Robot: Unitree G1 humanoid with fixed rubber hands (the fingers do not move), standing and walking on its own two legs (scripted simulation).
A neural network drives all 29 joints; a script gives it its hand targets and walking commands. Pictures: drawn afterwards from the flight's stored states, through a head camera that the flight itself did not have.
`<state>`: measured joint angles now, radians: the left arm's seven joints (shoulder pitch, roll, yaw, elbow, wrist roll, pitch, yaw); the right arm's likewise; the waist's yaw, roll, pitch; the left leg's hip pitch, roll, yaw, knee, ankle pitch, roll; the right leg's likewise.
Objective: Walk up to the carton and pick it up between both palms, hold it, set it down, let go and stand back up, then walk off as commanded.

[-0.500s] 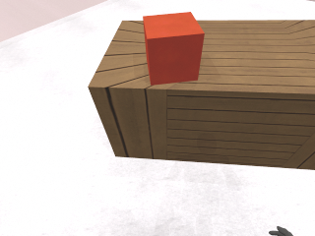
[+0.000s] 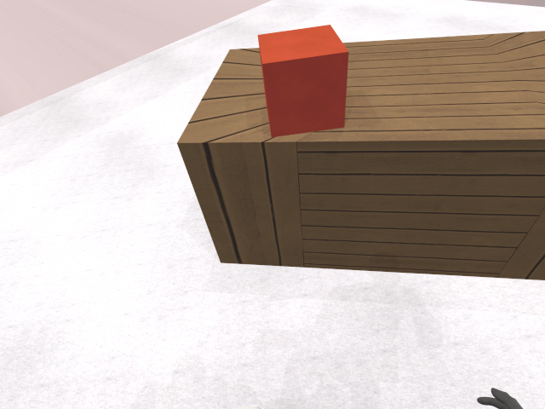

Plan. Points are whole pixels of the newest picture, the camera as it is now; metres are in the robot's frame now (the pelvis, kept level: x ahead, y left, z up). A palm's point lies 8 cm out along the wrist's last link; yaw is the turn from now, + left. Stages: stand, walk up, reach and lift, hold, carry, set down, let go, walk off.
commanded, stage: walk off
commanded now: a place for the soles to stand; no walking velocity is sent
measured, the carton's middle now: (300, 81) +1.02 +0.00 +0.02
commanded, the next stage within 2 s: none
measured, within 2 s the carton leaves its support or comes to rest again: neither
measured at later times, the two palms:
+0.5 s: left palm out of the picture +0.07 +0.37 -0.11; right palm out of the picture +0.09 -0.29 -0.04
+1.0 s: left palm (68, 383) +0.19 +0.38 -0.08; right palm (449, 343) +0.28 -0.24 -0.09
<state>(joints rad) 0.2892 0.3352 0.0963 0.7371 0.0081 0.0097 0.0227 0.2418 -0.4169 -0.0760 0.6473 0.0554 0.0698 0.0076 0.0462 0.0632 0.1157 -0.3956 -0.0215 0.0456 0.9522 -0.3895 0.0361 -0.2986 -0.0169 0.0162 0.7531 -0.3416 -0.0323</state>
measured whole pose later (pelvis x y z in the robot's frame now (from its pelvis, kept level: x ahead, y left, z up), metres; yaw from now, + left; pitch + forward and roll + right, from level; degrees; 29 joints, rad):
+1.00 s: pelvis +0.14 +0.05 +0.00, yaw +2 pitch -1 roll -2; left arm 0.29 0.38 0.10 0.70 0.01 0.02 0.05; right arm 0.23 -0.41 -0.03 0.67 0.06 0.00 -0.01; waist 0.05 0.07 0.13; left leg -0.29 -0.02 0.04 0.75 -0.43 0.06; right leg -0.36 -0.02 0.07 0.78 -0.39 0.05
